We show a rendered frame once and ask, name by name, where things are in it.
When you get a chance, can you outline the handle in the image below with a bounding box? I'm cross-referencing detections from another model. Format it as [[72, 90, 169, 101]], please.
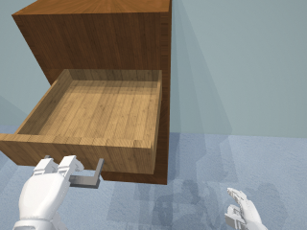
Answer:
[[31, 155, 105, 189]]

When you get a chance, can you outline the drawer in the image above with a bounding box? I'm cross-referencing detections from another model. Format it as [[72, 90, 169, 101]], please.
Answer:
[[0, 69, 162, 174]]

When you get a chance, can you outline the right robot hand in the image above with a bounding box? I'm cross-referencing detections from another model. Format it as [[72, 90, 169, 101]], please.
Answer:
[[224, 188, 263, 230]]

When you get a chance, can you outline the cabinet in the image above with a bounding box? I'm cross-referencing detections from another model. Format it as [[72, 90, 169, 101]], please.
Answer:
[[12, 0, 173, 185]]

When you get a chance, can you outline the left robot hand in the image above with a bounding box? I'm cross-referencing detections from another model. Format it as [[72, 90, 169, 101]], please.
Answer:
[[18, 155, 84, 230]]

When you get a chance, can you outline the left robot forearm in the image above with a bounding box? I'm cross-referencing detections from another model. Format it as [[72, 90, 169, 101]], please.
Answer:
[[12, 218, 53, 230]]

